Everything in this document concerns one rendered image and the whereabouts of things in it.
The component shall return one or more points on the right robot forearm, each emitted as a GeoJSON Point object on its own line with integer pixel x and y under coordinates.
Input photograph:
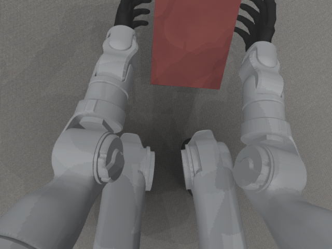
{"type": "Point", "coordinates": [263, 99]}

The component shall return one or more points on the left robot thigh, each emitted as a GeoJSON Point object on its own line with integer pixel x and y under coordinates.
{"type": "Point", "coordinates": [121, 209]}

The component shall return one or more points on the robot left upper arm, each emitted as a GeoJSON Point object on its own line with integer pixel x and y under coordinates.
{"type": "Point", "coordinates": [52, 217]}

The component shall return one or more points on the carton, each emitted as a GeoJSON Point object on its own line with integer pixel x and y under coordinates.
{"type": "Point", "coordinates": [191, 42]}

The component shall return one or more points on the left robot hand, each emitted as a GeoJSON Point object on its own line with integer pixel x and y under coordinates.
{"type": "Point", "coordinates": [126, 13]}

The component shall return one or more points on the robot right upper arm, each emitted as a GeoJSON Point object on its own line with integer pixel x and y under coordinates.
{"type": "Point", "coordinates": [273, 180]}

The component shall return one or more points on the right robot shin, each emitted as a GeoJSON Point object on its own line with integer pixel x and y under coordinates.
{"type": "Point", "coordinates": [224, 151]}

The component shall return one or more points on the left robot forearm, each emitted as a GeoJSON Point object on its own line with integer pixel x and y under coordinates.
{"type": "Point", "coordinates": [110, 84]}

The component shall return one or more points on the right robot hand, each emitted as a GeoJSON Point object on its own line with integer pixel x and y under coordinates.
{"type": "Point", "coordinates": [263, 29]}

